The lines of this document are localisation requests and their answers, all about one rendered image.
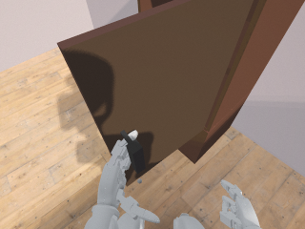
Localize left robot forearm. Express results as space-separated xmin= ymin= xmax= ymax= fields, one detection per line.
xmin=84 ymin=204 xmax=120 ymax=229

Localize robot thigh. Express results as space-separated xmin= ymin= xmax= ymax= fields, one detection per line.
xmin=173 ymin=216 xmax=205 ymax=229
xmin=117 ymin=213 xmax=145 ymax=229

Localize left robot thigh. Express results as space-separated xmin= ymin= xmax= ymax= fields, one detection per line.
xmin=117 ymin=213 xmax=145 ymax=229

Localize right robot thigh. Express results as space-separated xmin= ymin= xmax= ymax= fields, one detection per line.
xmin=173 ymin=216 xmax=205 ymax=229

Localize right robot hand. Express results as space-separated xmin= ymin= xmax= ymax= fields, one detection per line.
xmin=219 ymin=179 xmax=260 ymax=229

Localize cupboard door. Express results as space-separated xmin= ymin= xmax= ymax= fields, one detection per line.
xmin=57 ymin=0 xmax=254 ymax=187

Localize left robot hand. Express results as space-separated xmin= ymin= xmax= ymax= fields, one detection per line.
xmin=97 ymin=130 xmax=160 ymax=223

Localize handle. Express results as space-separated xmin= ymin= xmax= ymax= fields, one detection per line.
xmin=120 ymin=130 xmax=146 ymax=174

